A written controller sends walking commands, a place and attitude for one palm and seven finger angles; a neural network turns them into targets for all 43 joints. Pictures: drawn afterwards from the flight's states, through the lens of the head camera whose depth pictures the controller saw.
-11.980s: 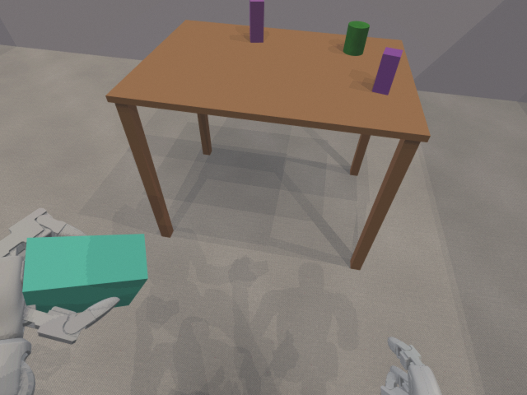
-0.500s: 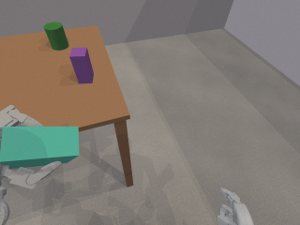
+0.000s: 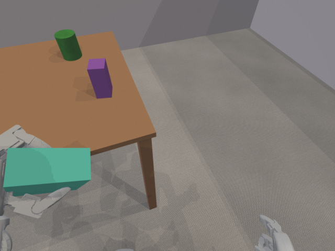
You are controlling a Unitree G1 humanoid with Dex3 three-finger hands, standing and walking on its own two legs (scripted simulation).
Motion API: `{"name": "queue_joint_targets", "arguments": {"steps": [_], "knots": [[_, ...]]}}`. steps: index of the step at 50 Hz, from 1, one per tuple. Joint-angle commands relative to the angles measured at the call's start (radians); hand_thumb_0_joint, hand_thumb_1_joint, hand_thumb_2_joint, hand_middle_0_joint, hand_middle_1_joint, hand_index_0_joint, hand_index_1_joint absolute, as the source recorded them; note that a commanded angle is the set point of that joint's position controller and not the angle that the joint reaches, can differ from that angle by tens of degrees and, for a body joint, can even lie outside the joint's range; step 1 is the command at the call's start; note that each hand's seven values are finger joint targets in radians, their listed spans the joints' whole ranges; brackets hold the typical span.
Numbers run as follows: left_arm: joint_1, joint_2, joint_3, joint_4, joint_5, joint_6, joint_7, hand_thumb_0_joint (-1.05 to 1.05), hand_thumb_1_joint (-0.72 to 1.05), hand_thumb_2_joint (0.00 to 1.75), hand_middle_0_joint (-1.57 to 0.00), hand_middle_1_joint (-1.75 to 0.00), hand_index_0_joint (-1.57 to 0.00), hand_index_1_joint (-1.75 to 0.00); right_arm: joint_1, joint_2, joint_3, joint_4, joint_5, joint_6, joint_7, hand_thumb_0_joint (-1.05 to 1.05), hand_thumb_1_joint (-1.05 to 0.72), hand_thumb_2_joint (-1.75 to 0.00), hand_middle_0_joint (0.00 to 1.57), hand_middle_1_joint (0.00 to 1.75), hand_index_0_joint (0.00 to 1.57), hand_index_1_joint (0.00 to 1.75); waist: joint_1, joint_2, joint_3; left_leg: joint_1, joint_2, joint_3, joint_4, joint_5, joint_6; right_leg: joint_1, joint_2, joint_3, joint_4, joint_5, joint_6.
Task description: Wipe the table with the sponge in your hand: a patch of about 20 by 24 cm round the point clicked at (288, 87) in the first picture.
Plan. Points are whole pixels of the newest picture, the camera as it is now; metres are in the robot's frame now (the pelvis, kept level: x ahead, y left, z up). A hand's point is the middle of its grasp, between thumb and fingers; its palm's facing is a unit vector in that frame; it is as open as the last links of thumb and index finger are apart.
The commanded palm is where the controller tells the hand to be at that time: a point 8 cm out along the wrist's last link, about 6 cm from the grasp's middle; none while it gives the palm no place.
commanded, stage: shuffle to correct the standing spot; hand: left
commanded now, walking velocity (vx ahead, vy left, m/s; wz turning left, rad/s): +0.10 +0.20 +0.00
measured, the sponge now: (59, 172) +0.22 +0.21 +0.15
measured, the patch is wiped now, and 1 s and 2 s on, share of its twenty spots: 0.00 0.00 0.00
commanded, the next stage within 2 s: come to a stop and stand still in 1.52 s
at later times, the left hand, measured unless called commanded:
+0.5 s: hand out of the picture +0.21 +0.36 +0.17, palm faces +0.41 -0.82 -0.41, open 9.7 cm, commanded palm +0.16 +0.39 +0.19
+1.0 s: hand out of the picture +0.23 +0.46 +0.17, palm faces +0.39 -0.79 -0.48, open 9.7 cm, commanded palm +0.16 +0.49 +0.19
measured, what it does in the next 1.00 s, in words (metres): steps to the left: left foot, then right foot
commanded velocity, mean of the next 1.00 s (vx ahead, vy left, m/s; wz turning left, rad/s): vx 0.13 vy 0.18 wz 0.00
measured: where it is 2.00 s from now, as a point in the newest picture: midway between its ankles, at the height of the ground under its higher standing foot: outside the picture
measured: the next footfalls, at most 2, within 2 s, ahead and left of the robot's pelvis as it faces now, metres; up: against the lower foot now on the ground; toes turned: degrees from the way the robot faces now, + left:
left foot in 0.02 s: +0.08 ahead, +0.20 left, +0.00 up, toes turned +4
right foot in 0.60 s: +0.04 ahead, +0.03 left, +0.00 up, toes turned -10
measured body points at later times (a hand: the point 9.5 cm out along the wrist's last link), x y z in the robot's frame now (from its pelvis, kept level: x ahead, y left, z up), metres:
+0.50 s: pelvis +0.00 +0.11 +0.00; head +0.01 +0.12 +0.45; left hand +0.19 +0.40 +0.20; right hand +0.17 -0.10 -0.09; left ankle +0.04 +0.19 -0.73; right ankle -0.02 +0.01 -0.68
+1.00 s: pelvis +0.01 +0.21 -0.02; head +0.03 +0.22 +0.43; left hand +0.20 +0.50 +0.19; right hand +0.16 -0.03 -0.10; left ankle +0.05 +0.37 -0.73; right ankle -0.01 +0.09 -0.72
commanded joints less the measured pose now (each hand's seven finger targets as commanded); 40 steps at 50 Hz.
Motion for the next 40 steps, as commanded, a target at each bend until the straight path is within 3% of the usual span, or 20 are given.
{"name": "queue_joint_targets", "arguments": {"steps": [1, 3, 6, 7, 9, 10, 11, 12, 14, 15, 16, 17, 19, 23, 28, 29, 30, 31, 35, 40], "knots": [[-0.130, 0.205, 0.173, -0.210, -0.024, -0.060, 0.029, 0.00, 0.10, 1.30, -1.20, -1.60, -1.20, -1.60, -0.078, -0.081, -0.049, -0.170, 0.017, -0.071, -0.023, 0.00, -0.90, -0.90, 0.20, 0.30, 0.20, 0.30, -0.016, 0.095, -0.153, 0.154, 0.036, -0.041, -0.161, 0.112, 0.047, -0.060, 0.016, 0.042, 0.048, 0.026, -0.027], [-0.089, 0.168, 0.158, -0.168, -0.028, -0.064, 0.016, 0.00, 0.10, 1.30, -1.20, -1.60, -1.20, -1.60, -0.060, -0.089, -0.051, -0.164, 0.024, -0.079, -0.015, 0.00, -0.90, -0.90, 0.20, 0.30, 0.20, 0.30, -0.023, 0.296, -0.172, 0.066, 0.145, -0.198, -0.246, 0.217, 0.134, -0.077, 0.113, -0.041, 0.272, -0.213, 0.002], [-0.095, 0.174, 0.160, -0.233, -0.024, -0.077, 0.021, 0.00, 0.10, 1.30, -1.20, -1.60, -1.20, -1.60, -0.087, -0.087, -0.039, -0.150, 0.022, -0.108, 0.003, 0.00, -0.90, -0.90, 0.20, 0.30, 0.20, 0.30, -0.003, 0.280, -0.182, 0.032, 0.100, -0.074, -0.116, 0.266, 0.122, 0.027, 0.106, -0.027, 0.058, -0.081, -0.026], [-0.096, 0.162, 0.145, -0.253, -0.015, -0.077, 0.023, 0.00, 0.10, 1.30, -1.20, -1.60, -1.20, -1.60, -0.086, -0.081, -0.030, -0.153, 0.019, -0.109, 0.010, 0.00, -0.90, -0.90, 0.20, 0.30, 0.20, 0.30, -0.003, 0.211, -0.194, -0.038, 0.054, -0.034, -0.043, 0.216, 0.085, 0.122, 0.076, 0.008, -0.066, 0.096, -0.040], [-0.080, 0.209, 0.177, -0.197, -0.022, -0.069, 0.030, 0.00, 0.10, 1.30, -1.20, -1.60, -1.20, -1.60, -0.084, -0.051, -0.026, -0.157, 0.015, -0.101, 0.025, 0.00, -0.90, -0.90, 0.20, 0.30, 0.20, 0.30, -0.003, -0.186, -0.173, -0.195, -0.080, 0.064, 0.193, -0.068, -0.008, 0.179, -0.190, 0.383, -0.217, 0.275, -0.154], [-0.073, 0.211, 0.180, -0.203, -0.025, -0.063, 0.035, 0.00, 0.10, 1.30, -1.20, -1.60, -1.20, -1.60, -0.097, -0.059, -0.035, -0.159, 0.016, -0.085, 0.031, 0.00, -0.90, -0.90, 0.20, 0.30, 0.20, 0.30, 0.011, -0.273, -0.137, -0.250, -0.054, 0.004, 0.292, -0.166, -0.013, 0.189, -0.264, 0.449, -0.239, 0.355, -0.207], [-0.072, 0.224, 0.202, -0.189, -0.022, -0.057, 0.040, 0.00, 0.10, 1.30, -1.20, -1.60, -1.20, -1.60, -0.110, -0.064, -0.027, -0.152, 0.012, -0.073, 0.034, 0.00, -0.90, -0.90, 0.20, 0.30, 0.20, 0.30, 0.008, -0.236, -0.126, -0.244, -0.023, -0.055, 0.316, -0.232, -0.004, 0.141, -0.292, 0.450, -0.221, 0.373, -0.223], [-0.098, 0.201, 0.179, -0.205, -0.019, -0.056, 0.039, 0.00, 0.10, 1.30, -1.20, -1.60, -1.20, -1.60, -0.110, -0.040, -0.012, -0.143, 0.008, -0.062, 0.034, 0.00, -0.90, -0.90, 0.20, 0.30, 0.20, 0.30, -0.006, -0.219, -0.120, -0.188, 0.011, -0.092, 0.217, -0.232, 0.010, 0.107, -0.275, 0.364, -0.174, 0.385, -0.199], [-0.134, 0.200, 0.183, -0.222, -0.021, -0.051, 0.032, 0.00, 0.10, 1.30, -1.20, -1.60, -1.20, -1.60, -0.077, -0.039, -0.011, -0.121, 0.014, -0.048, 0.024, 0.00, -0.90, -0.90, 0.20, 0.30, 0.20, 0.30, -0.051, -0.032, -0.170, 0.081, -0.070, 0.002, -0.088, 0.018, -0.005, -0.013, -0.099, 0.111, 0.018, 0.268, -0.090], [-0.151, 0.196, 0.175, -0.260, -0.023, -0.059, 0.027, 0.00, 0.10, 1.30, -1.20, -1.60, -1.20, -1.60, -0.089, -0.064, -0.025, -0.139, 0.018, -0.052, 0.013, 0.00, -0.90, -0.90, 0.20, 0.30, 0.20, 0.30, -0.045, 0.197, -0.175, 0.138, -0.007, -0.083, -0.194, 0.103, 0.030, -0.088, 0.023, 0.030, 0.194, 0.126, -0.042], [-0.169, 0.195, 0.168, -0.299, -0.025, -0.066, 0.019, 0.00, 0.10, 1.30, -1.20, -1.60, -1.20, -1.60, -0.087, -0.084, -0.040, -0.166, 0.019, -0.064, 0.010, 0.00, -0.90, -0.90, 0.20, 0.30, 0.20, 0.30, -0.042, 0.430, -0.175, 0.180, 0.167, -0.303, -0.284, 0.231, 0.104, -0.228, 0.114, -0.020, 0.409, -0.277, 0.004], [-0.129, 0.198, 0.164, -0.221, -0.012, -0.064, 0.017, 0.00, 0.10, 1.30, -1.20, -1.60, -1.20, -1.60, -0.065, -0.072, -0.040, -0.141, 0.007, -0.075, 0.009, 0.00, -0.90, -0.90, 0.20, 0.30, 0.20, 0.30, -0.045, 0.396, -0.178, 0.131, 0.207, -0.410, -0.351, 0.093, 0.158, -0.242, 0.123, 0.031, 0.561, -0.353, -0.021], [-0.154, 0.174, 0.139, -0.257, -0.013, -0.062, 0.023, 0.00, 0.10, 1.30, -1.20, -1.60, -1.20, -1.60, -0.083, -0.069, -0.037, -0.137, 0.003, -0.090, 0.012, 0.00, -0.90, -0.90, 0.20, 0.30, 0.20, 0.30, -0.033, 0.230, -0.170, 0.149, 0.187, -0.348, -0.299, 0.164, 0.210, -0.280, 0.078, 0.056, 0.580, -0.238, -0.029], [-0.127, 0.154, 0.105, -0.291, -0.029, -0.042, 0.021, 0.00, 0.10, 1.30, -1.20, -1.60, -1.20, -1.60, -0.103, -0.066, -0.016, -0.124, 0.006, -0.117, 0.015, 0.00, -0.90, -0.90, 0.20, 0.30, 0.20, 0.30, -0.019, 0.244, -0.188, 0.133, 0.130, -0.195, -0.280, 0.271, 0.182, -0.151, 0.091, -0.008, 0.331, -0.182, -0.022], [-0.065, 0.182, 0.146, -0.180, -0.033, -0.015, 0.027, 0.00, 0.10, 1.30, -1.20, -1.60, -1.20, -1.60, -0.111, -0.072, 0.005, -0.143, -0.011, -0.085, 0.004, 0.00, -0.90, -0.90, 0.20, 0.30, 0.20, 0.30, 0.005, 0.186, -0.189, -0.096, 0.074, -0.130, -0.237, 0.000, 0.088, 0.219, 0.080, -0.043, -0.165, 0.003, -0.060], [-0.064, 0.197, 0.161, -0.142, -0.027, -0.014, 0.030, 0.00, 0.10, 1.30, -1.20, -1.60, -1.20, -1.60, -0.101, -0.063, 0.003, -0.151, -0.012, -0.066, 0.005, 0.00, -0.90, -0.90, 0.20, 0.30, 0.20, 0.30, 0.002, 0.043, -0.193, -0.212, 0.014, -0.081, -0.075, -0.118, 0.052, 0.305, -0.045, 0.118, -0.273, -0.014, -0.119], [-0.075, 0.217, 0.177, -0.113, -0.028, -0.015, 0.034, 0.00, 0.10, 1.30, -1.20, -1.60, -1.20, -1.60, -0.093, -0.058, -0.007, -0.167, -0.013, -0.047, 0.013, 0.00, -0.90, -0.90, 0.20, 0.30, 0.20, 0.30, -0.006, -0.171, -0.167, -0.362, -0.080, -0.021, 0.207, -0.205, 0.011, 0.310, -0.283, 0.485, -0.373, -0.087, -0.227], [-0.113, 0.190, 0.160, -0.102, -0.038, -0.024, 0.033, 0.00, 0.10, 1.30, -1.20, -1.60, -1.20, -1.60, -0.086, -0.101, -0.026, -0.157, -0.009, -0.047, 0.022, 0.00, -0.90, -0.90, 0.20, 0.30, 0.20, 0.30, -0.009, -0.194, -0.136, -0.386, -0.070, -0.093, 0.449, -0.218, -0.011, 0.200, -0.403, 0.629, -0.416, -0.088, -0.284], [-0.103, 0.175, 0.138, -0.117, -0.023, -0.058, 0.027, 0.00, 0.10, 1.30, -1.20, -1.60, -1.20, -1.60, -0.095, -0.069, -0.007, -0.116, -0.001, -0.036, 0.018, 0.00, -0.90, -0.90, 0.20, 0.30, 0.20, 0.30, -0.023, -0.067, -0.094, -0.315, 0.025, -0.110, 0.467, -0.053, -0.014, 0.098, -0.237, 0.205, -0.299, 0.243, -0.181], [-0.138, 0.191, 0.129, -0.250, -0.011, -0.052, 0.048, 0.00, 0.10, 1.30, -1.20, -1.60, -1.20, -1.60, -0.107, -0.039, -0.018, -0.133, -0.006, -0.067, -0.011, 0.00, -0.90, -0.90, 0.20, 0.30, 0.20, 0.30, 0.001, -0.080, -0.131, 0.030, -0.055, 0.093, 0.020, 0.017, 0.004, 0.011, -0.159, 0.108, -0.246, 0.127, -0.138]]}}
